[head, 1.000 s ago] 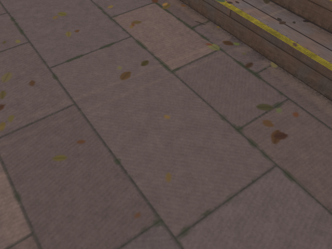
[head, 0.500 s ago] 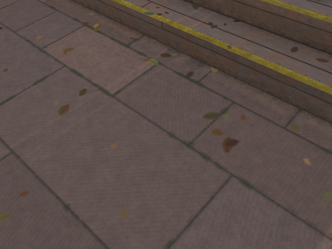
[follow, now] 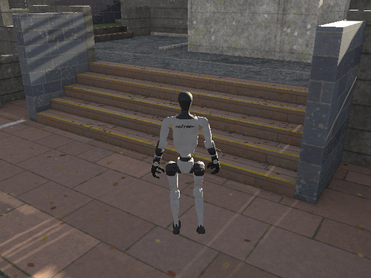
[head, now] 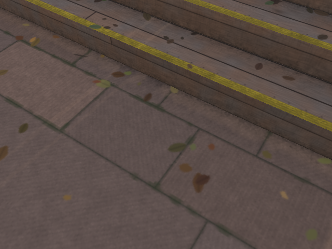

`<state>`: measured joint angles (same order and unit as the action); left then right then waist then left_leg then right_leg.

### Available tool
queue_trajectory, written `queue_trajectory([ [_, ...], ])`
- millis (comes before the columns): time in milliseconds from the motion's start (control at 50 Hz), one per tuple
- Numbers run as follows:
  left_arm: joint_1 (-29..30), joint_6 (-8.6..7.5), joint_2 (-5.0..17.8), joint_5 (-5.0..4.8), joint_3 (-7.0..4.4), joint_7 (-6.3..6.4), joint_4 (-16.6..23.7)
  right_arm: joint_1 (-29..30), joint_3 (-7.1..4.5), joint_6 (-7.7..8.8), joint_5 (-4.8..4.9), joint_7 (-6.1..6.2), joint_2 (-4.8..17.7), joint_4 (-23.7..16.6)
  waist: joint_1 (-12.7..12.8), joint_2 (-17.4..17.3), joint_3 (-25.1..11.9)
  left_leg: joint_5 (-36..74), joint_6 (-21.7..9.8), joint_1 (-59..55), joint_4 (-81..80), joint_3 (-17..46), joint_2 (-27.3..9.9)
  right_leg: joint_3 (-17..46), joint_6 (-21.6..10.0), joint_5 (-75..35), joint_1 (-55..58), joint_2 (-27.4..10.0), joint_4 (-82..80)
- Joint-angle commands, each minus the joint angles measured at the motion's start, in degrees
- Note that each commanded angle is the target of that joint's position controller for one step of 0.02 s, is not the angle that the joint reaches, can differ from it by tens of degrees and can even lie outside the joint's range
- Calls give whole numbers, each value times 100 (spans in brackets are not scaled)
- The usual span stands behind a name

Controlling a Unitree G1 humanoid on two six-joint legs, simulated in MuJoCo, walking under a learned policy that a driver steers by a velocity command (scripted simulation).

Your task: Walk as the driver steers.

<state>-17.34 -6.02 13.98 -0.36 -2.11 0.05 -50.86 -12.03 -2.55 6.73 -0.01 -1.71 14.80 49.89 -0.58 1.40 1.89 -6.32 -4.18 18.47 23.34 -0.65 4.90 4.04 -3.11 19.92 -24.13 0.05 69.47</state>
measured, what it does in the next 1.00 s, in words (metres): walks ahead, turning left: right foot, then left foot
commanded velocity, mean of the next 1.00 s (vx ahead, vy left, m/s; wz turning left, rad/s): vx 0.09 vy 0.00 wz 0.30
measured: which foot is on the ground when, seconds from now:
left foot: down 0.00-0.30, up 0.32-0.72, down 0.74-1.00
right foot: up 0.00-0.28, down 0.30-0.74, up 0.76-1.00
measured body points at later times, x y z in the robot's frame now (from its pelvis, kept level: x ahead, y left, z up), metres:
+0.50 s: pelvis +0.15 -0.04 +0.00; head +0.19 -0.04 +0.45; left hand +0.24 +0.26 -0.09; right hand +0.33 -0.29 -0.12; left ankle +0.10 +0.09 -0.65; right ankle +0.25 -0.12 -0.74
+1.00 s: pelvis +0.15 +0.02 +0.00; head +0.15 +0.05 +0.45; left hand +0.10 +0.31 -0.13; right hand +0.38 -0.14 -0.09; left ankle +0.11 +0.10 -0.74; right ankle +0.19 -0.14 -0.67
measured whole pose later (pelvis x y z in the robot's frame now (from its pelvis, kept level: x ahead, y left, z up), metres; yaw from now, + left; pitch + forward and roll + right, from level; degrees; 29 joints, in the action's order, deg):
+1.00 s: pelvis +0.15 +0.02 +0.00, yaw +20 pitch +1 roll -1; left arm -15.0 2.4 16.9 -1.0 -4.7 2.3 -49.3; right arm -9.0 -1.2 0.4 -1.1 1.8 10.6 41.5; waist 2.0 2.7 0.0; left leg -14.2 -3.2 12.5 25.4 -5.3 0.3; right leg 4.2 5.2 22.1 -26.8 -1.2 56.7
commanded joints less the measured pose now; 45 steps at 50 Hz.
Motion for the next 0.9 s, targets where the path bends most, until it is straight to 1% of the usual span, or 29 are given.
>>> queue_trajectory([
  [20, -198, -91, 371, 114, -123, 75, 456, 2, -17, 50, -50, -15, 414, -279, 267, -329, -355, 2823, -1159, -718, -1098, 1690, -1504, 71, 186, -226, -787, -466, -422],
  [60, -4, -31, 279, 138, -94, 147, 615, -129, -85, 32, -46, 55, 711, -241, 289, -410, -367, 3850, -1194, -392, -998, 1266, -1384, -108, 403, -462, -649, -307, -1236],
  [100, 418, 31, 242, 143, -54, 187, 775, -259, -160, -58, 10, 140, 954, -246, 203, -472, -498, 3775, -1045, -194, -864, 1050, -1221, -189, 505, -1065, -356, -132, -2108],
  [160, 1001, 141, 334, 65, -56, 203, 946, -551, -189, -230, 126, 233, 1001, -215, -3, -666, -635, 2893, -754, -159, -622, 1140, -1067, -163, 567, -1902, 34, 181, -3073],
  [200, 1250, 192, 430, 42, -77, 203, 1061, -658, -197, -332, 149, 287, 969, -200, -46, -749, -603, 2232, -667, -312, -432, 1489, -1146, -6, 586, -1884, 82, 236, -3462],
  [260, 1073, 123, 698, 61, -177, 174, 1076, -375, -224, -442, 175, 396, 914, -372, 194, -819, -584, 1328, -466, -559, 77, 2097, -1122, 190, 472, -1847, 508, 176, -4334],
  [280, 843, 72, 790, 102, -217, 176, 1020, -280, -203, -471, 171, 409, 796, -470, 307, -726, -658, 955, -291, -488, 492, 2096, -869, 135, 347, -2257, 950, 17, -4800],
  [300, 456, 46, 1087, 202, -282, 220, 1003, -344, -114, -473, 94, 400, 475, -609, 325, -166, -1135, -102, -43, 37, 1548, 1809, -505, 747, -18, -3410, 1986, -916, -4744],
  [320, 485, 136, 1214, 275, -274, 268, 1144, -1230, -44, -444, -4, 372, 113, -554, -90, 1129, -1467, -3247, 273, 1255, 2862, 1153, 314, 1862, -744, -5777, 3171, -2131, -4293],
  [340, 342, 232, 1125, 222, -296, 216, 1116, -1692, -78, -451, 92, 348, 496, -581, -150, 1722, -2001, -3591, 403, 1716, 3890, 945, 51, 3020, -1357, -4701, 3197, -2848, -4656],
  [360, 627, 260, 778, 131, -227, 203, 1276, -1405, -218, -555, 135, 378, 941, -523, -73, 928, -1589, -3057, 586, 1918, 4453, 894, -237, 2646, -1261, -3462, 2802, -2436, -4844],
  [380, 897, 295, 621, 94, -176, 202, 1317, -990, -289, -685, 131, 409, 1043, -576, -32, 471, -1193, -2567, 711, 2039, 4668, 770, -385, 1950, -1030, -2677, 2303, -2050, -4939],
  [400, 1124, 329, 588, 107, -144, 196, 1358, -854, -321, -823, 113, 445, 992, -595, -71, 335, -945, -2261, 806, 1930, 4806, 716, -502, 1505, -932, -2254, 1789, -1788, -5077],
  [420, 1259, 357, 662, 148, -157, 195, 1339, -818, -317, -909, 85, 450, 880, -651, -119, 412, -764, -1971, 869, 1725, 4917, 605, -531, 1133, -935, -2149, 1308, -1608, -5220],
  [460, 1266, 377, 700, 205, -174, 216, 1268, -797, -278, -951, 101, 428, 624, -793, -137, 615, -591, -1622, 914, 1456, 4650, 348, -539, 493, -948, -2050, 905, -1319, -5436],
  [540, 1030, 426, 830, 152, -235, 305, 1131, -327, -216, -924, 70, 372, 468, -1168, 55, 577, -755, -1435, 920, 1476, 3728, 278, -753, 244, -1183, -2294, 1365, -1618, -5456],
  [600, 1094, 470, 1022, 116, -305, 290, 1108, -139, -174, -918, 57, 281, 445, -1336, 113, 618, -844, -1406, 794, 889, 2933, 105, -817, 1, -1173, -2130, 1234, -1693, -5454],
  [660, 970, 503, 1142, 31, -339, 208, 1002, -125, -185, -927, 42, 213, 521, -1413, 139, 716, -830, -1512, 579, 384, 2132, -77, -660, -16, -1139, -2025, 1268, -1752, -5310],
  [680, 992, 514, 1163, -20, -340, 191, 973, -199, -189, -926, 38, 191, 520, -1405, 66, 722, -822, -1352, 468, 164, 1662, -117, -612, -25, -1067, -2035, 1283, -1749, -5168],
  [720, 915, 555, 1039, -132, -298, 176, 854, -606, -227, -912, 9, 154, 554, -1228, -142, 614, -827, -547, 170, -767, 283, -292, -367, -267, -678, -1903, 962, -1507, -4638],
  [740, 640, 551, 776, -90, -222, 139, 744, -710, -286, -917, -16, 174, 779, -1234, -108, 126, -846, 57, -33, -1433, -185, 330, -776, -614, -188, -1152, 398, -1177, -3999],
  [760, 497, 516, 233, 238, -30, 27, 900, -561, -337, -944, -63, 265, 1255, -1408, 215, -1638, -915, 1873, -564, -2073, -198, 2096, -2346, -1217, 456, 1181, -847, -473, -2513],
  [780, 910, 521, 578, 164, -166, 92, 982, -453, -266, -841, -242, 228, 1113, -1479, -104, -1537, -807, 1592, -1356, -941, -526, 2314, -2829, -528, 553, 1690, -942, -348, -1816],
  [800, 958, 573, 825, 37, -241, 123, 894, -192, -179, -711, -311, 182, 817, -1440, -30, -1101, -585, 1010, -1226, -600, -677, 1818, -2405, -247, 532, 1261, -690, -434, -1453],
  [820, 721, 639, 790, -8, -271, 140, 723, 101, -149, -601, -258, 157, 674, -1352, 146, -1048, -454, 719, -929, -520, -693, 1363, -2060, -176, 532, 806, -666, -404, -1354],
  [840, 512, 704, 790, 13, -301, 179, 501, 273, -119, -528, -194, 157, 559, -1329, 190, -987, -447, 690, -728, -548, -683, 1072, -1880, -86, 578, 489, -603, -390, -1217],
  [860, 360, 748, 811, 22, -331, 205, 402, 413, -85, -485, -159, 179, 456, -1278, 248, -1002, -369, 1050, -658, -459, -671, 837, -1807, 99, 638, 231, -472, -315, -1098],
  [880, 313, 751, 826, -11, -353, 217, 381, 435, -67, -461, -174, 215, 413, -1246, 281, -972, -362, 1337, -652, -474, -644, 680, -1784, 178, 683, 117, -394, -206, -973],
  [900, 335, 741, 856, -49, -376, 226, 417, 427, -82, -462, -175, 261, 448, -1226, 257, -945, -369, 1492, -687, -668, -605, 605, -1831, 205, 730, 77, -496, -147, -917],
])
Keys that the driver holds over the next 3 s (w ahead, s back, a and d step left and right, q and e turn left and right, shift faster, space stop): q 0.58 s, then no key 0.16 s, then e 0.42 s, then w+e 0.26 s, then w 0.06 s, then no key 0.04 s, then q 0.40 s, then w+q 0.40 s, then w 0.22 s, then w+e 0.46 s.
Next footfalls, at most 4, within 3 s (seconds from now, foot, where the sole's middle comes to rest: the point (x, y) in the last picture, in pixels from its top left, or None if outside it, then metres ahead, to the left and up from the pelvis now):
0.30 right None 0.29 -0.11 -0.77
0.74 left None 0.15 0.11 -0.77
1.30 right None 0.19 -0.12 -0.77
1.74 left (150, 243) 0.49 0.08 -0.77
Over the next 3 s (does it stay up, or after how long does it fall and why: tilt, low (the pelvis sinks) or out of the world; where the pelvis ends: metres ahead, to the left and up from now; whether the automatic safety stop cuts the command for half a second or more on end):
stays up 0.74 0.16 0.00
